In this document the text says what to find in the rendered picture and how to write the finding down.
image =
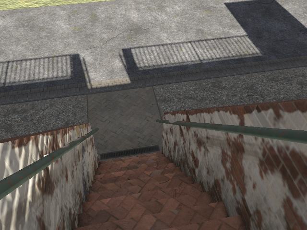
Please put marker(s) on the stairs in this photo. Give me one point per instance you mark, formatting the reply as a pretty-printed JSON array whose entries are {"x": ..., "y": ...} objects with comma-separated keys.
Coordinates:
[{"x": 149, "y": 192}]

